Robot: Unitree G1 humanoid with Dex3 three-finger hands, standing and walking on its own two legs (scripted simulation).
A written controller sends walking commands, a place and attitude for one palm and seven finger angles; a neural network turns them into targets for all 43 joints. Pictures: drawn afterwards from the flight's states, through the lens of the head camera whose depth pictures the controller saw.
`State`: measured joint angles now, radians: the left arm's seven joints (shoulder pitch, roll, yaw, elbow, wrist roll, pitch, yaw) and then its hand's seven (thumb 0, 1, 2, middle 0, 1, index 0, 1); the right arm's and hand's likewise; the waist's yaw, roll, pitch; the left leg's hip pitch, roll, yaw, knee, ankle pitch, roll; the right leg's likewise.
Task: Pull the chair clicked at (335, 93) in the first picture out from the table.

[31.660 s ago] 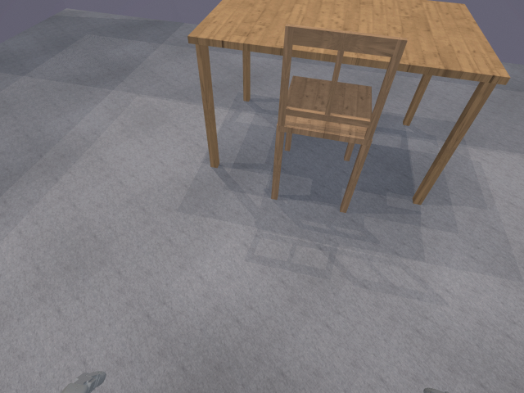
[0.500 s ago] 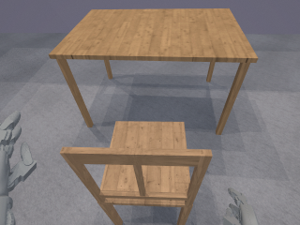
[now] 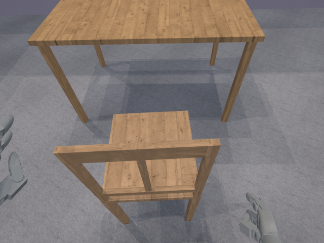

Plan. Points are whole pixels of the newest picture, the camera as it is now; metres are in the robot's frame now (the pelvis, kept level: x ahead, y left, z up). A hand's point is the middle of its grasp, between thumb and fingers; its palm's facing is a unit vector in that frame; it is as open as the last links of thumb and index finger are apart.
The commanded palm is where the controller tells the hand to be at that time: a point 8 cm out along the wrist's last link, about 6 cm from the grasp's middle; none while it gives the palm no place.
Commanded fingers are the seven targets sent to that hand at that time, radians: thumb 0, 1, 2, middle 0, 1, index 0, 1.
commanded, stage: step back with the hand held close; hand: left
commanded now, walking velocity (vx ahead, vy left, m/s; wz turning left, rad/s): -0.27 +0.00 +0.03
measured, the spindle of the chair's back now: (145, 175) +0.31 +0.08 -0.10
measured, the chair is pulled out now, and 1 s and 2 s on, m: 0.57 0.57 0.57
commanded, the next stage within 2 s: stop stepping back and stand still in 1.82 s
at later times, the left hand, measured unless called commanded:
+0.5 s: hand out of the picture +0.13 +0.27 +0.16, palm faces +0.46 -0.74 -0.49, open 7.4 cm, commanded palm +0.07 +0.30 +0.18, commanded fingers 0.00 0.90 0.90 -0.20 -0.30 -0.20 -0.30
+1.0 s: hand out of the picture +0.12 +0.27 +0.17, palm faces +0.51 -0.69 -0.51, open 7.4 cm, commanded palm +0.05 +0.30 +0.18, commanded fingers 0.00 0.90 0.90 -0.20 -0.30 -0.20 -0.30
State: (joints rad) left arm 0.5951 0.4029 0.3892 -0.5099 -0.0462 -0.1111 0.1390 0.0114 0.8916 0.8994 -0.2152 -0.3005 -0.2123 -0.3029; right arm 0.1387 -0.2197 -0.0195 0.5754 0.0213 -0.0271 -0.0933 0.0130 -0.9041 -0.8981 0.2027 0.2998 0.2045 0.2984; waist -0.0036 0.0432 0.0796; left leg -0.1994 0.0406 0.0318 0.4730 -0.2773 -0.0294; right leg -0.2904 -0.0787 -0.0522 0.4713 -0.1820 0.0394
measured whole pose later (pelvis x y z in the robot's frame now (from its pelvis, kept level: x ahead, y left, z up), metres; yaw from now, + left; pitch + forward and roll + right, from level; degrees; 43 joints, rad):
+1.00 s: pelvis -0.07 -0.01 -0.02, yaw +4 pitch +1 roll -1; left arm 0.54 0.44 0.49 -0.56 -0.01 -0.22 0.18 0.01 0.89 0.90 -0.21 -0.30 -0.21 -0.30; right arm 0.19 -0.19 -0.02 0.61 0.01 -0.13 -0.09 0.01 -0.90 -0.90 0.20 0.30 0.21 0.30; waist -0.01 -0.01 0.03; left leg -0.46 0.05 -0.03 0.71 -0.27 -0.03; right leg -0.48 -0.03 -0.02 0.62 -0.14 0.02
